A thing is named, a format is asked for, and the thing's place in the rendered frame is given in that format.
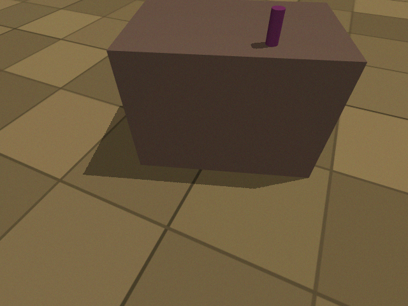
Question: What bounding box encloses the can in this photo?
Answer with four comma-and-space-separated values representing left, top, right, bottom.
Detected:
265, 6, 286, 47

